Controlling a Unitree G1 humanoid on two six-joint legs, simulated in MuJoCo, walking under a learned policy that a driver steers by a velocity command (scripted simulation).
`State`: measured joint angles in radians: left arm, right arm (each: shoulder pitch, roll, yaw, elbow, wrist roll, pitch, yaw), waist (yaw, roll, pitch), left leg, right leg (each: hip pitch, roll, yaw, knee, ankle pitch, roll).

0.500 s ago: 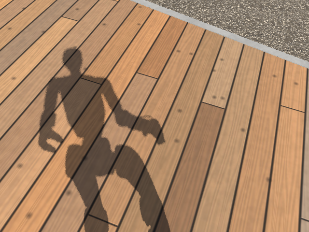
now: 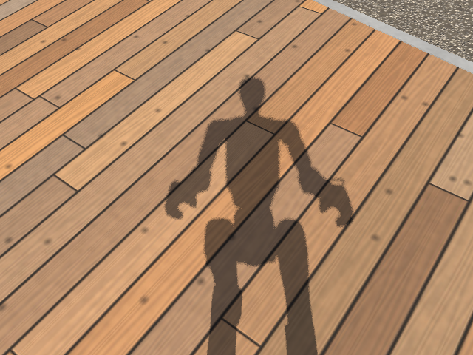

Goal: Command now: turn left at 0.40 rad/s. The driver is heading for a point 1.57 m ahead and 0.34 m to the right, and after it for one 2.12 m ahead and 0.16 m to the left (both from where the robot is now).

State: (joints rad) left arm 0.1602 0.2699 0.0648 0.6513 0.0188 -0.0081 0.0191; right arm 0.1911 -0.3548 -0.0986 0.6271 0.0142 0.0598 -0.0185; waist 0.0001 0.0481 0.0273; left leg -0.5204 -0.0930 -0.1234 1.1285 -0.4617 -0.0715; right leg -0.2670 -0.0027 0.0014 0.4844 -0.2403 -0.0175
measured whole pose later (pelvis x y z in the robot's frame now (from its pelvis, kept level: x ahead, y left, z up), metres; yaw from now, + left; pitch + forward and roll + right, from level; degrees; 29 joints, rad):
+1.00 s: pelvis +0.03 +0.00 +0.00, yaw -23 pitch +3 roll +3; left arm 0.23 0.31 0.05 0.59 -0.01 0.03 0.02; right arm 0.15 -0.30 -0.08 0.69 0.01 -0.02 -0.02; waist 0.02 0.01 0.00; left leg -0.44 -0.02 -0.10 0.76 -0.35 -0.08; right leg -0.30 0.10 0.18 0.49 -0.23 -0.08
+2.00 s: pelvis +0.44 -0.15 -0.03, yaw -8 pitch +2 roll -2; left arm 0.37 0.31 0.09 0.80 -0.02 -0.05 0.01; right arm 0.05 -0.28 -0.04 0.61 0.02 -0.03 0.06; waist 0.07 0.02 0.06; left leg -0.54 0.01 0.04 0.61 -0.10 0.11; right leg 0.10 -0.05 -0.26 0.43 -0.48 0.05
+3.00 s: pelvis +0.77 -0.16 +0.01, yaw -11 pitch +1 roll -1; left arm 0.21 0.34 0.09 0.67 -0.02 0.00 0.00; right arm 0.33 -0.28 -0.06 0.75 -0.01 -0.06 -0.03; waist -0.04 -0.04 -0.02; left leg -0.14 0.01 0.01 0.37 -0.25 0.02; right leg -0.62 0.03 0.10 1.05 -0.23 0.03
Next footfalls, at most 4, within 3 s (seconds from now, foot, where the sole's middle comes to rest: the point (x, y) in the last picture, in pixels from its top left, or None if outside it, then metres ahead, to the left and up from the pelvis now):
0.20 left None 0.03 0.16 -0.78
1.12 left None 0.15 0.11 -0.78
1.50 right None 0.26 -0.24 -0.78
2.00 left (292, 303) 0.63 -0.09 -0.78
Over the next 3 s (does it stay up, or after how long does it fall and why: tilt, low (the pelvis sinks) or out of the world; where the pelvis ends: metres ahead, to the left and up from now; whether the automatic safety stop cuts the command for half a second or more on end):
stays up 0.77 -0.16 0.01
